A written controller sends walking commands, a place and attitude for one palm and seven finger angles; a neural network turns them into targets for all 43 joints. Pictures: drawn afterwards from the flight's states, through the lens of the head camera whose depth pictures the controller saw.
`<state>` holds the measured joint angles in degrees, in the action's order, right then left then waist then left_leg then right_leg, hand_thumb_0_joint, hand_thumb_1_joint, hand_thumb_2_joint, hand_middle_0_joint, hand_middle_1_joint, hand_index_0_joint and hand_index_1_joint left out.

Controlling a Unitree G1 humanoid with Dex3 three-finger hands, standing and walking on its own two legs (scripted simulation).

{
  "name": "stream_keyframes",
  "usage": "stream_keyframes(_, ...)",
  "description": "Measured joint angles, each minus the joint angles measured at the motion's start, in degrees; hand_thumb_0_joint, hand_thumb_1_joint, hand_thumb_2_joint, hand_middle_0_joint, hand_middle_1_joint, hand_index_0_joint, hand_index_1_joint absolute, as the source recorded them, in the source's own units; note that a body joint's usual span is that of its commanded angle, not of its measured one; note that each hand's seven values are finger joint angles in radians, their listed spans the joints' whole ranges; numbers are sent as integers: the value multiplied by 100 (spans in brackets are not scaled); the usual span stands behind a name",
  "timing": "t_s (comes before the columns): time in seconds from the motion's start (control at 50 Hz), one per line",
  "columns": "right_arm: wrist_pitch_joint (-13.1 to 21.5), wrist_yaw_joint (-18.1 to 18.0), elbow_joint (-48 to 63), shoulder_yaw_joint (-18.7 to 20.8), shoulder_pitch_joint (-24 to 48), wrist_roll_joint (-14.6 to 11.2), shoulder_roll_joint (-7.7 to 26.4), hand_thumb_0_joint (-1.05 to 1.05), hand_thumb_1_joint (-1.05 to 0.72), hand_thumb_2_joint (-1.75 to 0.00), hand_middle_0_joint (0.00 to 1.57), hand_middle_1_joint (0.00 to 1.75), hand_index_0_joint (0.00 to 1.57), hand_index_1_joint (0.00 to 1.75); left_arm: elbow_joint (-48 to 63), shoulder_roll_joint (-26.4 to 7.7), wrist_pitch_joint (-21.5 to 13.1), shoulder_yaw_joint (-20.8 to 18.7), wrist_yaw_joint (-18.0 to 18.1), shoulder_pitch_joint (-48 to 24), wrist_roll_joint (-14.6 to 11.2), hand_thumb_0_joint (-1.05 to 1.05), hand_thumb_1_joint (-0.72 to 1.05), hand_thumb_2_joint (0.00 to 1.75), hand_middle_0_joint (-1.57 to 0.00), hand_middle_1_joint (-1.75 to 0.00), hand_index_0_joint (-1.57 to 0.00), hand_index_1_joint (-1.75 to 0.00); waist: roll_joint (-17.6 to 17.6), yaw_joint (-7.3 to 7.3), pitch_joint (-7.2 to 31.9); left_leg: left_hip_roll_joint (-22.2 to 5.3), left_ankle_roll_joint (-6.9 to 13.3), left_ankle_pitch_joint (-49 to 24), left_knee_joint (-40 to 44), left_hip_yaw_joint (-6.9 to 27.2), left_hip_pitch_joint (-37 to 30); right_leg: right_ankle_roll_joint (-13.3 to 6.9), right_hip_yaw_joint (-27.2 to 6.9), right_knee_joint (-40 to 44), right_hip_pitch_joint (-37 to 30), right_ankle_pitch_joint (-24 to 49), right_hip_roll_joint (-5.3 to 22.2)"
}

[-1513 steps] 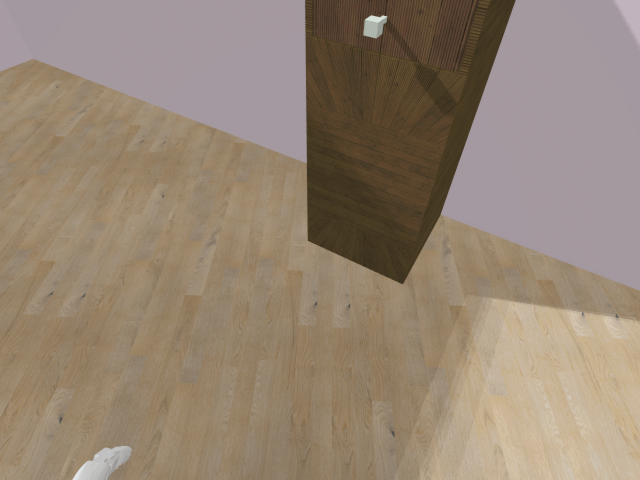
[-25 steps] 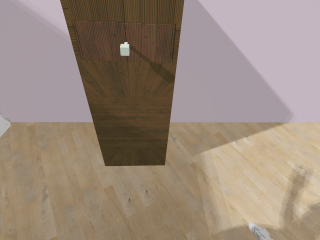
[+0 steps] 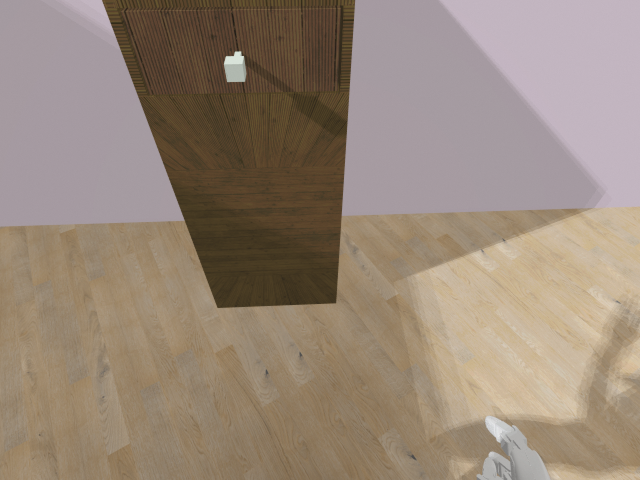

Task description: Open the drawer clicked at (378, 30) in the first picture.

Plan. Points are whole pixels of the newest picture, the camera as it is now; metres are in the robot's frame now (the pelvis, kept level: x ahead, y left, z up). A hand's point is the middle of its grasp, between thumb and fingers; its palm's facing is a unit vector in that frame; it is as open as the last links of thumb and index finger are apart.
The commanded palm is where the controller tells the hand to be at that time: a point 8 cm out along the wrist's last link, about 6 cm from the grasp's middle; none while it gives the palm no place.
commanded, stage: let the arm hang, fingers relaxed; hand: left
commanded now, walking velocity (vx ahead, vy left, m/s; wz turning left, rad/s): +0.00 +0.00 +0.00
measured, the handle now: (236, 64) +0.77 +0.19 +0.15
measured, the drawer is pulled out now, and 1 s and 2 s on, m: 0.00 0.00 0.00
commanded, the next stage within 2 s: look to check the result in 1.16 s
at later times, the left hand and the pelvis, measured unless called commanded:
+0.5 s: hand out of the picture -0.03 +0.17 -0.18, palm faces +0.17 -0.96 -0.24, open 6.8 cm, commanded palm none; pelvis +0.01 -0.02 +0.00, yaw +6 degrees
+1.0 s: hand out of the picture +0.01 +0.15 -0.16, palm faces +0.08 -0.97 -0.22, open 7.3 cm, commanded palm none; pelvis +0.01 -0.02 +0.01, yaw +3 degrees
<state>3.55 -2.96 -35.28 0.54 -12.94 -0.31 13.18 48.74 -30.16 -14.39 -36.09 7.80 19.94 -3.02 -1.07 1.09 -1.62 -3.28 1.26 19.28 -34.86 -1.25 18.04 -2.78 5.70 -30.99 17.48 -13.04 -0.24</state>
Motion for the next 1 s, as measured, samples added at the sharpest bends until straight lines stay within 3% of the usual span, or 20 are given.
stream_keyframes(0.06,110,-52,-93,144,14,-18,49,1,-90,-89,20,30,21,30,201,-373,-320,-332,139,-560,19,2,88,89,-22,-31,-22,-30,72,-155,-39,24,-206,-409,194,97,-42,98,2,-210,68,-154,10)
stream_keyframes(0.1,364,96,-420,151,40,-110,271,1,-90,-89,20,30,20,30,-720,-257,-496,380,-37,-1047,101,1,89,89,-21,-30,-21,-30,-66,-190,218,112,-272,-372,4,189,172,231,-110,-735,326,-326,74)
stream_keyframes(0.18,175,208,-1009,215,324,31,589,1,-90,-89,20,30,21,30,-4111,696,939,1888,-488,-1188,352,-1,90,90,-19,-30,-19,-30,-494,-25,786,405,-196,-386,51,253,218,387,-693,-1773,613,-1273,126)
stream_keyframes(0.22,39,218,-1058,161,397,82,540,1,-90,-89,20,30,21,30,-5796,1010,1512,2415,-608,-1126,431,0,91,90,-19,-30,-19,-30,-460,24,830,512,-230,-364,35,152,154,364,-835,-1224,378,-838,186)
stream_keyframes(0.3,-305,270,-1108,100,351,127,342,1,-90,-89,20,30,20,30,-8300,1801,1907,3354,-829,-764,513,1,92,89,-18,-30,-18,-30,-357,171,444,436,-190,616,-723,163,258,90,-768,-1181,187,-941,71)
stream_keyframes(0.34,-465,289,-1231,76,233,154,215,1,-90,-89,20,30,20,30,-9147,2213,1929,3616,-865,-497,506,2,92,89,-19,-30,-19,-30,-180,162,150,379,-159,802,-1205,174,343,30,-690,-1005,48,-883,-12)
stream_keyframes(0.36,-525,287,-1306,72,145,146,143,1,-90,-89,20,30,20,30,-9399,2366,1851,3471,-745,-389,397,0,95,89,-19,-30,-19,-30,-99,130,14,339,-160,800,-1344,212,389,10,-616,-867,-12,-800,-72)
stream_keyframes(0.4,-606,270,-1497,57,-68,122,9,1,-91,-89,20,30,20,30,-9706,2270,1691,3269,-603,-305,377,-4,104,89,-20,-30,-20,-30,9,6,-214,251,-167,671,-1172,225,344,-60,-428,-560,-124,-625,-196)
stream_keyframes(0.46,-610,232,-1786,49,-364,141,-114,1,-91,-89,20,30,20,30,-10222,2036,1638,3233,-624,-147,379,-5,104,89,-21,-30,-21,-30,30,-89,-352,196,-121,-211,-86,193,-27,-72,-241,-347,-147,-506,-312)
stream_keyframes(0.56,-635,132,-2246,-19,-586,129,-274,1,-91,-89,20,30,20,30,-11076,1873,1661,3319,-643,73,336,-2,99,89,-20,-30,-20,-30,52,-224,-372,228,-116,-359,377,92,-333,-7,-349,214,-472,-239,-282)
stream_keyframes(0.78,-494,112,-2659,-73,-404,80,-390,0,-90,-89,20,30,20,30,-11811,2221,1473,3561,-616,-162,323,1,92,89,-20,-30,-20,-30,-317,-66,-143,304,-70,-736,1156,-118,-852,45,-563,756,-826,68,-212)
stream_keyframes(1.0,-458,110,-2906,-74,-560,130,-530,0,-91,-89,20,30,20,30,-11701,2318,1404,3524,-551,-607,339,2,94,89,-20,-30,-20,-30,-166,54,35,272,-109,-742,1205,-164,-952,9,-609,726,-871,50,-245)
